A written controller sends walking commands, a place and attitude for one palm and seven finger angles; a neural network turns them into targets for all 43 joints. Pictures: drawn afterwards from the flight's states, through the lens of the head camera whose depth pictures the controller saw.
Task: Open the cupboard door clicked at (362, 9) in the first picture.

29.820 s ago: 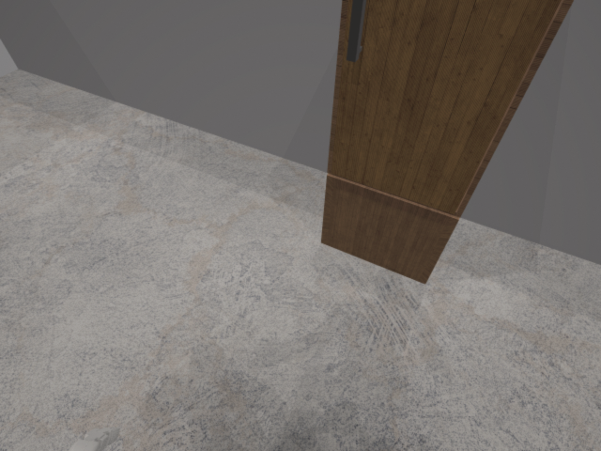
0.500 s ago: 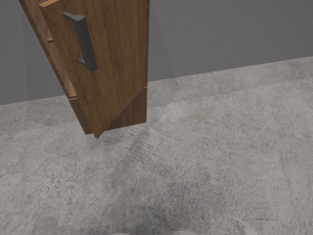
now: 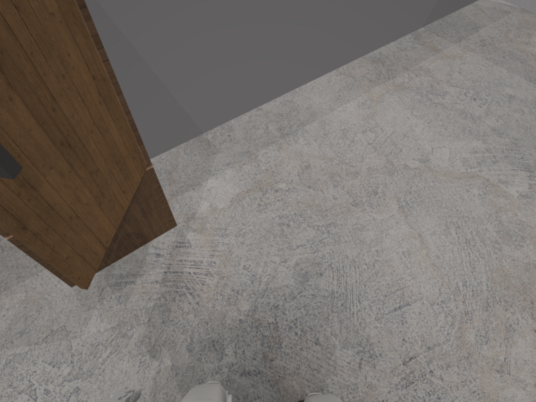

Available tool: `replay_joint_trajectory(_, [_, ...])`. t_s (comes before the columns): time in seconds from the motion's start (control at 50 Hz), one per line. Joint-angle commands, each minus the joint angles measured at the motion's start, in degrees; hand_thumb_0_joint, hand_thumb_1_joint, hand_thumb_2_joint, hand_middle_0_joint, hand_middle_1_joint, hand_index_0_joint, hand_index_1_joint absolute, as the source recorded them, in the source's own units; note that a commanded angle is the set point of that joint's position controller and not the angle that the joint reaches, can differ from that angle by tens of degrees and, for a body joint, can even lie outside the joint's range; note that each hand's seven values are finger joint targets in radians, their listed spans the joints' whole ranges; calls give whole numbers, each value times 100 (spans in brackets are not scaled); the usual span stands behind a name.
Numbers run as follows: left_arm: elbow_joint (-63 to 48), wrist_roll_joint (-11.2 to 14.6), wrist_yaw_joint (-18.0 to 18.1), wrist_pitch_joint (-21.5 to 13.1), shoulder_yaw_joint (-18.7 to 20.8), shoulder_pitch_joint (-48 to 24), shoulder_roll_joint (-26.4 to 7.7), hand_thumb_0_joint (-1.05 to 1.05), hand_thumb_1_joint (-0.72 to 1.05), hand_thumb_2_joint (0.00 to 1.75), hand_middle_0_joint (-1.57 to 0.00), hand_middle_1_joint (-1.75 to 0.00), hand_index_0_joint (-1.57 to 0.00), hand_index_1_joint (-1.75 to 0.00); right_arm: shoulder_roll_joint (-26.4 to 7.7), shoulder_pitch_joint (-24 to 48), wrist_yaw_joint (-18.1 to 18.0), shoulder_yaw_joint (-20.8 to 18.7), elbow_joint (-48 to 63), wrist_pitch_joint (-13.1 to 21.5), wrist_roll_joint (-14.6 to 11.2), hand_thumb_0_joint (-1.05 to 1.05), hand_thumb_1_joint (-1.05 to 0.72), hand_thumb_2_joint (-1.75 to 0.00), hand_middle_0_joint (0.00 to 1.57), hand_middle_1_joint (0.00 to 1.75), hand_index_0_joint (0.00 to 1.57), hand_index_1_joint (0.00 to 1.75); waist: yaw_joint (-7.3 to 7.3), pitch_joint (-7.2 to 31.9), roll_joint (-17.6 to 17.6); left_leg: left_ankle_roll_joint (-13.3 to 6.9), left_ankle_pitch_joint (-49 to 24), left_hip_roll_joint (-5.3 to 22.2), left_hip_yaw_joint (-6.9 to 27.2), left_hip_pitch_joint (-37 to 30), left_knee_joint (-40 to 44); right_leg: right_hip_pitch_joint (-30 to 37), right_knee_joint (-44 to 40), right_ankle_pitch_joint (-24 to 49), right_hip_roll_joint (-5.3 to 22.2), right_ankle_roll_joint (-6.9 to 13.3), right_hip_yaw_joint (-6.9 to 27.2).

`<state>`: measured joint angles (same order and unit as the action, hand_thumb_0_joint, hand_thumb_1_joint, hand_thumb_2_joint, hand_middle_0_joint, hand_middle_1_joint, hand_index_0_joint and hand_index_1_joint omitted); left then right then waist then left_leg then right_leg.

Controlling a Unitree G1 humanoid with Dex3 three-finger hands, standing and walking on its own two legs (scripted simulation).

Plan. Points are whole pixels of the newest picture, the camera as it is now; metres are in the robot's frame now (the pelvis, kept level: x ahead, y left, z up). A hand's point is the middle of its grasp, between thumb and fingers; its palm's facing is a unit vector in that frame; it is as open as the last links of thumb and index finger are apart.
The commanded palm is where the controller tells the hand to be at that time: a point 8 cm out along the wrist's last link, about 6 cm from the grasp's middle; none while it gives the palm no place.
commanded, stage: walk to a spot facing it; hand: left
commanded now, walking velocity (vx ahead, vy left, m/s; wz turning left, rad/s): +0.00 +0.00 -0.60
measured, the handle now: out of the picture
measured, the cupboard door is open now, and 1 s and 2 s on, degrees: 43 43 43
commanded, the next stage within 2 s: turn to face it in 1.86 s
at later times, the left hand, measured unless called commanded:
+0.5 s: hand (183, 391) +0.15 +0.15 -0.15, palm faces -0.25 -0.93 -0.27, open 7.4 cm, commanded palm none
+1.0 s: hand (267, 270) +0.37 +0.01 -0.15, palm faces -0.59 -0.79 -0.18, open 7.4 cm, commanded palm none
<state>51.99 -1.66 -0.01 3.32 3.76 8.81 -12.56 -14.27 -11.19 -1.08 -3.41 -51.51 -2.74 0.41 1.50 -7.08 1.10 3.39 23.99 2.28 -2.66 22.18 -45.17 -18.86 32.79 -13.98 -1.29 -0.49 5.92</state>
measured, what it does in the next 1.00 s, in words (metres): walks ahead, turning right: left foot, then right foot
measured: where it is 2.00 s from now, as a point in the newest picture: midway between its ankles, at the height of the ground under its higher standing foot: (375, 311)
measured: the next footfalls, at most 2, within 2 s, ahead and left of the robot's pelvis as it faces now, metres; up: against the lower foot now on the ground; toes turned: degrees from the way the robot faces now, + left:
left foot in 0.04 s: +0.07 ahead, +0.13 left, +0.00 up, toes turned +1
right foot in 0.36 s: +0.03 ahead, -0.14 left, +0.00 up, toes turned -16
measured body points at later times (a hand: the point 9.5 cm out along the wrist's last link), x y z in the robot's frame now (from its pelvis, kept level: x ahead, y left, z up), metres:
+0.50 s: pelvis +0.02 -0.03 +0.01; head +0.05 -0.06 +0.45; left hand +0.16 +0.19 -0.13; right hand -0.01 -0.29 -0.15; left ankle +0.05 +0.11 -0.67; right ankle -0.01 -0.13 -0.73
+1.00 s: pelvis +0.15 -0.08 +0.01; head +0.20 -0.10 +0.46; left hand +0.40 +0.06 -0.13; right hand -0.03 -0.24 -0.13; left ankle +0.14 +0.08 -0.73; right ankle +0.15 -0.24 -0.68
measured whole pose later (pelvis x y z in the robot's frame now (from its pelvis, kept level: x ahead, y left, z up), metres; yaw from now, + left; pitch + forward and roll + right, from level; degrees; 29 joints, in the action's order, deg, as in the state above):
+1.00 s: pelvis +0.15 -0.08 +0.01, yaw -35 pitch +1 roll -1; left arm 53.8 -1.9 -3.6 1.5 4.9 4.8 -13.3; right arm -10.0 -23.7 -0.8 -1.1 -57.3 2.9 2.3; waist 2.2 -5.3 0.7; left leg 2.3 18.8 5.9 -13.4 1.9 -20.3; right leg -33.5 47.7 -12.4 4.5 0.1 -4.5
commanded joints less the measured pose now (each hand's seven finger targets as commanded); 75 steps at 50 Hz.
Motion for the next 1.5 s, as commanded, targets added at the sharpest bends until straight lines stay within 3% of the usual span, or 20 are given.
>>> replay_joint_trajectory(0.0, [-621,119,-5,-75,200,-188,-638,0,90,90,-20,-30,-20,-30,-893,-1019,-133,-173,136,302,88,0,-90,-90,20,30,20,30,213,933,-966,-487,-490,1156,1484,-1820,2657,-1257,272,-734,80,219,548])
replay_joint_trajectory(0.02, [-722,130,-59,-82,159,-115,-486,0,90,90,-20,-30,-20,-30,-1371,-1065,-179,-251,252,328,166,0,-90,-90,20,30,20,30,193,937,-2005,-1136,-740,2499,2797,-1744,3202,-1624,1795,-2109,-295,-96,-469])
replay_joint_trajectory(0.04, [-758,78,-115,-133,205,-193,-636,0,90,90,-20,-30,-20,-30,-1401,-934,-179,-233,364,347,189,0,-90,-90,20,30,20,30,177,957,-1198,-1509,-776,2714,2880,-1120,3183,-1328,2706,-2017,67,-82,-258])
replay_joint_trajectory(0.14, [-527,55,-239,-79,178,-264,-343,0,90,90,-20,-30,-20,-30,-837,-522,-189,-101,316,357,195,0,-90,-90,20,30,20,30,-86,746,-1235,-956,-2826,1589,503,-1224,2554,-1076,2536,-1300,286,-254,-811])
replay_joint_trajectory(0.28, [-405,59,-198,-192,180,162,-464,0,90,90,-20,-30,-20,-30,-954,-669,-88,-239,185,254,117,0,-90,-90,20,30,20,30,-145,951,-1202,-524,-2719,1592,-241,-1059,1508,676,-481,-1,76,-7,-1236])
replay_joint_trajectory(0.32, [-164,-22,-61,-295,393,840,-1456,0,90,90,-20,-30,-20,-30,-284,-303,-12,-110,544,224,33,0,-90,-90,20,30,20,30,-503,1067,1641,115,1000,404,-1044,1205,-455,2341,-1559,1200,2118,868,1584])
replay_joint_trajectory(0.34, [-118,62,-2,-260,425,1173,-1681,0,90,90,-20,-30,-20,-30,-427,141,-21,-77,707,158,45,0,-90,-90,20,30,20,30,-874,904,1502,50,1581,295,-231,1534,-1416,1883,-1770,456,2507,1378,2068])
replay_joint_trajectory(0.62, [-107,30,-78,-445,376,330,-1016,0,90,90,-20,-30,-20,-30,-327,-107,98,-157,417,450,63,0,-90,-90,20,30,20,30,2,490,634,-60,-582,-111,-59,-921,1404,55,-1509,-1466,1010,971,1357])
replay_joint_trajectory(0.64, [-171,44,-97,-445,333,201,-807,0,90,90,-20,-30,-20,-30,-505,-621,21,-177,222,520,61,0,-90,-90,20,30,20,30,233,640,127,-124,-535,51,72,-2049,2094,-671,-910,-1410,698,742,1087])
replay_joint_trajectory(0.68, [-496,95,-205,-479,204,65,-307,0,90,90,-20,-30,-20,-30,-1441,-1866,-119,-354,19,584,236,0,-90,-90,20,30,20,30,697,1177,-2124,-1108,1207,2688,3239,-3419,3381,-2500,2337,-2169,-275,161,-562])
replay_joint_trajectory(0.7, [-583,19,-257,-528,247,-327,-480,0,90,90,-20,-30,-20,-30,-1388,-1802,-105,-304,42,595,232,0,-90,-90,20,30,20,30,674,760,-1185,-1467,1029,2910,3470,-2831,3504,-2748,3151,-1824,228,200,-245])
replay_joint_trajectory(0.82, [-291,-27,-428,-381,119,-288,-85,0,90,90,-20,-30,-20,-30,-488,-1339,-102,-18,-85,742,148,0,-90,-90,20,30,20,30,70,503,-1005,-786,-2542,1599,212,-2245,3145,-2384,3086,-40,659,-24,-734])
replay_joint_trajectory(0.96, [-462,-3,-404,-384,35,-1151,-83,0,90,90,-20,-30,-20,-30,-483,-1745,-25,-18,-414,663,220,0,-90,-90,20,30,20,30,231,232,-992,-805,-2830,1709,-586,-2021,3117,-1343,938,152,462,160,-1250])
replay_joint_trajectory(1.04, [4,-5,-315,-475,144,223,-398,0,90,90,-20,-30,-20,-30,-677,-1469,-17,19,-504,590,160,0,-90,-90,20,30,20,30,-588,868,-659,-554,-4770,1521,-1013,-1509,1156,1277,40,49,-68,546,-1563])
replay_joint_trajectory(1.06, [339,-43,-230,-552,285,1338,-902,0,90,90,-20,-30,-20,-30,-513,-1225,63,49,-396,609,52,0,-90,-90,20,30,20,30,-1116,1507,121,-330,-3937,1128,-1313,-218,-419,3111,-306,-280,633,871,-624])
replay_joint_trajectory(1.08, [517,4,-122,-577,485,2090,-1615,0,90,90,-20,-30,-20,-30,-68,-1206,51,120,-139,635,-57,0,-90,-90,20,30,20,30,-1245,2088,1606,-13,945,61,-1103,1591,-2666,4241,-1216,-143,2589,1641,2527])
replay_joint_trajectory(1.12, [299,147,-25,-498,349,1082,-1357,0,90,90,-20,-30,-20,-30,-201,-639,37,-9,-98,602,12,0,-90,-90,20,30,20,30,-717,899,844,-166,358,622,158,2147,-3436,2406,-1928,-1103,2468,1555,2231])
replay_joint_trajectory(1.2, [94,60,23,-629,103,81,-497,0,90,90,-20,-30,-20,-30,99,-1246,94,11,-636,365,147,0,-90,-90,20,30,20,30,89,588,532,-62,-566,782,-1,704,-1728,505,-2256,-219,1541,1063,237])
replay_joint_trajectory(1.4, [676,70,-9,-795,138,824,-535,0,90,90,-20,-30,-20,-30,128,217,243,-32,-168,520,91,0,-90,-90,20,30,20,30,-210,364,552,-159,-1059,387,-219,743,741,1658,-1986,1236,1524,1049,85])
replay_joint_trajectory(1.48, [723,114,7,-789,131,784,-529,0,90,90,-20,-30,-20,-30,-213,-708,163,-111,-534,633,141,0,-90,-90,20,30,20,30,368,773,-144,-458,-1438,145,-290,-1563,1853,934,-191,2476,1058,661,-466])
